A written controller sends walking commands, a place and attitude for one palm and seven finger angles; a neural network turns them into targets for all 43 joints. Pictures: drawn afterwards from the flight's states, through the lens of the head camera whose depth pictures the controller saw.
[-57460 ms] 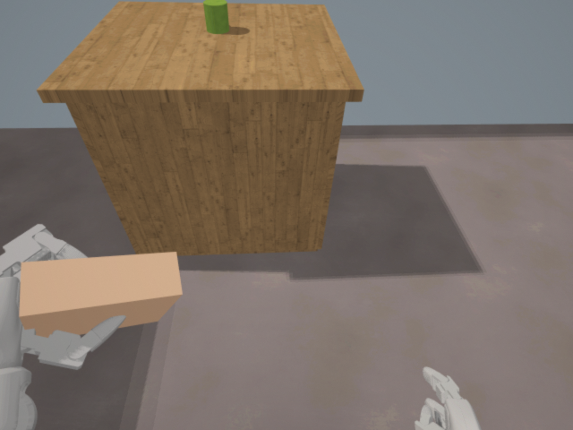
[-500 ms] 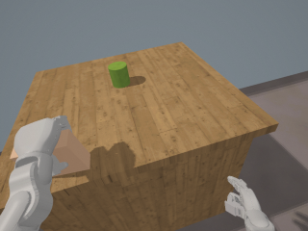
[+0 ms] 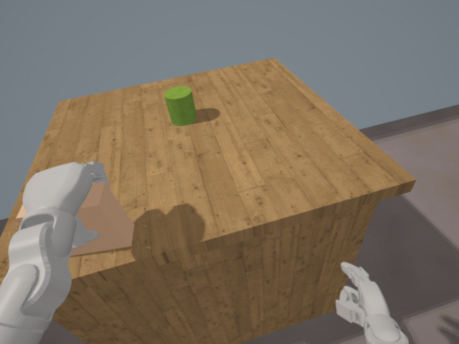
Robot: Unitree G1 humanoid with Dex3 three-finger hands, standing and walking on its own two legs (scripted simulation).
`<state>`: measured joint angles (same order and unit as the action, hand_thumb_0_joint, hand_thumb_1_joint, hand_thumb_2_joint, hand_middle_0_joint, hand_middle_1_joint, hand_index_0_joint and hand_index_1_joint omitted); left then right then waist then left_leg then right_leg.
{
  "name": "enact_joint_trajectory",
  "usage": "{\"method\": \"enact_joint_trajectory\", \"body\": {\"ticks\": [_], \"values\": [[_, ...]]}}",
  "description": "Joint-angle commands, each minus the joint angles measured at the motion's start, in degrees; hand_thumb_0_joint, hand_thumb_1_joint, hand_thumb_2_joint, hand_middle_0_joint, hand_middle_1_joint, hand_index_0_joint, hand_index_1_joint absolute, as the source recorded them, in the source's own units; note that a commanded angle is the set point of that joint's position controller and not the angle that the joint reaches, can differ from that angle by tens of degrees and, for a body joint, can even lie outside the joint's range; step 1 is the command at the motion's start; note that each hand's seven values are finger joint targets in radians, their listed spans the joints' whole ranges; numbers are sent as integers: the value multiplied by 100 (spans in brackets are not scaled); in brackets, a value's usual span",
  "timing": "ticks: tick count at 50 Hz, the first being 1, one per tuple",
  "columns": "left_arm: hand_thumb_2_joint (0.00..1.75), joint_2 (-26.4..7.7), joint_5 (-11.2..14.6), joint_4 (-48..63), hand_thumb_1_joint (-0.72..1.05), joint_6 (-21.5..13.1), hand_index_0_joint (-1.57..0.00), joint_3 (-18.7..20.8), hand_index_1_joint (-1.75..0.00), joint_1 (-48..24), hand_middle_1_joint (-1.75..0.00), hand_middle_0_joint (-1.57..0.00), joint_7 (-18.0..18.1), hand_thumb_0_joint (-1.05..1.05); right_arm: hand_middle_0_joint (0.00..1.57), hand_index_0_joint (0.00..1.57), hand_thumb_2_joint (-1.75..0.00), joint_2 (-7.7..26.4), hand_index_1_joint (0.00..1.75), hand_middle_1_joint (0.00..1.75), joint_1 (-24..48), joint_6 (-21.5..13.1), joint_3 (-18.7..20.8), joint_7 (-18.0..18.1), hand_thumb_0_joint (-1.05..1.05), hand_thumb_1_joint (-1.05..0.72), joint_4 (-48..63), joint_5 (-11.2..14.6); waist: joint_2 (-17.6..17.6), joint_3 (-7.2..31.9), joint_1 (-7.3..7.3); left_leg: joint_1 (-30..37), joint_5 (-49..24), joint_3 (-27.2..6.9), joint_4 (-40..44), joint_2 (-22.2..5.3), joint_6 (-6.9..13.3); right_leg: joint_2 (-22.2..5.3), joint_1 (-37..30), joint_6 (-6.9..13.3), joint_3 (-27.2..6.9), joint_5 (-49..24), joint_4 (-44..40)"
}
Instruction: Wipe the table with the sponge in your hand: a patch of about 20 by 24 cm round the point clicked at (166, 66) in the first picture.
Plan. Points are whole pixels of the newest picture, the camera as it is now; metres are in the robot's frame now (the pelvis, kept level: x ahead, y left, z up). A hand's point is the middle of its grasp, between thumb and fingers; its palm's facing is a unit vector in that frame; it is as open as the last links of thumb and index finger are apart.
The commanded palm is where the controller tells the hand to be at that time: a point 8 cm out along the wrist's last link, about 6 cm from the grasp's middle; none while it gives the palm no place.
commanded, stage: lift the sponge slowly off the table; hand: left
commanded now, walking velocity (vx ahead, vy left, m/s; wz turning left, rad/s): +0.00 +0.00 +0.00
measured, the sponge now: (89, 228) +0.25 +0.30 +0.10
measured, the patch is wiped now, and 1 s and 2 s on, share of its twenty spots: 1.00 1.00 1.00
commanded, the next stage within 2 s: bring the sponge back beside the body in 1.06 s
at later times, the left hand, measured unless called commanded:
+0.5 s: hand (79, 187) +0.26 +0.28 +0.20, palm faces +0.23 -0.13 -0.96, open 9.0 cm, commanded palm +0.21 +0.28 +0.27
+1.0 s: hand (81, 161) +0.28 +0.27 +0.24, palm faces +0.31 -0.12 -0.94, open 9.0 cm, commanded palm +0.22 +0.28 +0.30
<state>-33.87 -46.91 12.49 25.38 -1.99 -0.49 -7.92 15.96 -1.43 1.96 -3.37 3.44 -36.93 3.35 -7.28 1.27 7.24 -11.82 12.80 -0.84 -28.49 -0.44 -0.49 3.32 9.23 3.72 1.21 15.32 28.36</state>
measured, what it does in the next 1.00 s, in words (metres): stands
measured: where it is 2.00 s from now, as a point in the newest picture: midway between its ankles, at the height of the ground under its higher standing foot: outside the picture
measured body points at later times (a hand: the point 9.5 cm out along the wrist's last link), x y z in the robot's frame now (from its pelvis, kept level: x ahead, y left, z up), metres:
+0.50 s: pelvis -0.01 +0.02 +0.00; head -0.04 -0.03 +0.45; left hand +0.24 +0.28 +0.25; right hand +0.26 -0.16 -0.05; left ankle +0.03 +0.13 -0.74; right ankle +0.00 -0.08 -0.74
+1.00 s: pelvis -0.01 +0.01 +0.00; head -0.04 -0.04 +0.45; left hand +0.26 +0.27 +0.29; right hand +0.26 -0.16 -0.06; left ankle +0.03 +0.13 -0.74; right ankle +0.00 -0.08 -0.74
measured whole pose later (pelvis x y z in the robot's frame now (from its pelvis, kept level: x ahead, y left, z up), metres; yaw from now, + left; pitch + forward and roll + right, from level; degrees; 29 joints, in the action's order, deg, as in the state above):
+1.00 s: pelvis -0.01 +0.01 +0.00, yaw +0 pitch -4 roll +0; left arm -33.7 -44.6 15.1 32.3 -6.1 -15.5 -8.1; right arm 15.4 1.0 2.4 -4.9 4.2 -36.4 4.7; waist -7.3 1.4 8.5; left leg -11.3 10.2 -0.4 -25.3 0.7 0.4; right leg 2.2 9.1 2.7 0.7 13.1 26.1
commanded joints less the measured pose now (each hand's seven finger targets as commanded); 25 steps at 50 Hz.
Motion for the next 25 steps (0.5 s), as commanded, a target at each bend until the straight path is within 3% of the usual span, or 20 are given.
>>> {"method": "enact_joint_trajectory", "body": {"ticks": [1,2,5,7,11,12,15,17,19,21,22,25], "values": [[130,-1457,-188,1182,10,-91,-120,1047,-160,-1626,-160,-120,322,0,20,20,-90,483,30,30,1450,-323,183,13,0,-90,1041,0,332,1030,70,471,-1032,-130,202,298,271,-185,-91,23,-691,-1065,-697],[130,-1560,-168,1348,10,-79,-120,1163,-160,-1638,-160,-120,336,0,20,20,-90,470,30,30,1599,-363,179,19,0,-90,1130,10,319,1066,123,482,-977,-170,202,293,264,-183,-124,72,-879,-976,-706],[130,-1411,-127,1179,10,26,-120,1059,-160,-1642,-160,-120,363,0,20,20,-90,478,30,30,1524,-308,174,-2,0,-90,1064,7,447,938,104,424,-956,-144,281,268,246,-181,-72,32,-662,-917,-729],[130,-1564,-101,1300,10,60,-120,1172,-160,-1881,-160,-120,369,0,20,20,-90,469,30,30,1703,-324,163,21,0,-90,1102,45,280,963,107,453,-841,-192,320,268,235,-160,-42,84,-851,-701,-760],[130,-1377,-70,1155,10,154,-120,975,-160,-1906,-160,-120,319,0,20,20,-90,482,30,30,1616,-262,163,40,0,-90,1065,47,458,1008,84,476,-881,-155,340,258,238,-194,-54,30,-670,-773,-763],[130,-1441,-43,1288,10,158,-120,1007,-160,-2080,-160,-120,298,0,20,20,-90,469,30,30,1763,-299,136,49,0,-90,1114,81,272,950,62,485,-761,-202,387,246,224,-165,-2,80,-803,-595,-800],[130,-1072,-40,1030,10,185,-120,571,-160,-2464,-160,-120,247,0,20,20,-90,449,30,30,1669,-313,115,93,0,-90,1072,81,310,815,-2,454,-483,-213,517,217,210,-175,134,39,-514,-250,-866],[130,-1352,-99,1107,10,178,-120,755,-160,-2677,-160,-120,240,0,20,20,-90,449,30,30,1790,-361,100,133,0,-90,1109,115,236,860,15,481,-307,-263,569,217,211,-151,139,93,-729,-32,-900],[130,-1147,-182,1195,10,153,-120,512,-160,-2950,-160,-120,261,0,20,20,-90,419,30,30,1715,-391,107,128,0,-90,1097,87,216,1122,24,591,-500,-236,554,240,208,-163,21,96,-578,-209,-841],[130,-1167,-190,1556,10,153,-120,557,-160,-2785,-160,-120,272,0,20,20,-90,415,30,30,1764,-364,123,81,0,-90,1125,67,5,1362,111,674,-796,-266,596,233,206,-129,-206,122,-509,-576,-733],[130,-1291,-174,1800,10,158,-120,720,-160,-2750,-160,-120,280,0,20,20,-90,385,30,30,1882,-406,98,67,0,-90,1233,79,-40,1448,166,645,-783,-322,622,211,206,-106,-317,174,-660,-590,-671],[130,-1314,-125,1449,10,278,-120,852,-160,-2554,-160,-120,310,0,20,20,-90,418,30,30,1727,-279,86,24,0,-90,1103,50,376,1266,160,538,-908,-251,627,188,187,-108,-258,120,-497,-690,-730]]}}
